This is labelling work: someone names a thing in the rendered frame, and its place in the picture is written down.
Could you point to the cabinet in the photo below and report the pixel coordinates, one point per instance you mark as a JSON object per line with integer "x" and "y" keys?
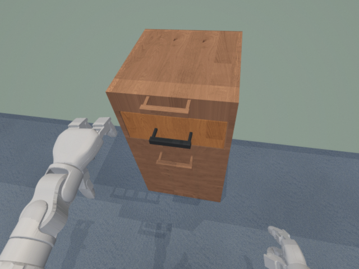
{"x": 197, "y": 70}

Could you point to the robot right hand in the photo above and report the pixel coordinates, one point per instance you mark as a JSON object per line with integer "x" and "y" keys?
{"x": 290, "y": 253}

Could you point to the handle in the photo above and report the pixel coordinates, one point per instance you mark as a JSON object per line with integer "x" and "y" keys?
{"x": 164, "y": 111}
{"x": 174, "y": 165}
{"x": 170, "y": 142}

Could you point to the robot left hand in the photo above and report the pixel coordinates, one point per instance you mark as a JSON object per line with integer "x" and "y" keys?
{"x": 79, "y": 144}

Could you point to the robot left forearm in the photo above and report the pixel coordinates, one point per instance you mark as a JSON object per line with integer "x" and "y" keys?
{"x": 42, "y": 219}

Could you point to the drawer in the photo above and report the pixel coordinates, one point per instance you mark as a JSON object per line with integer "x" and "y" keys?
{"x": 209, "y": 133}

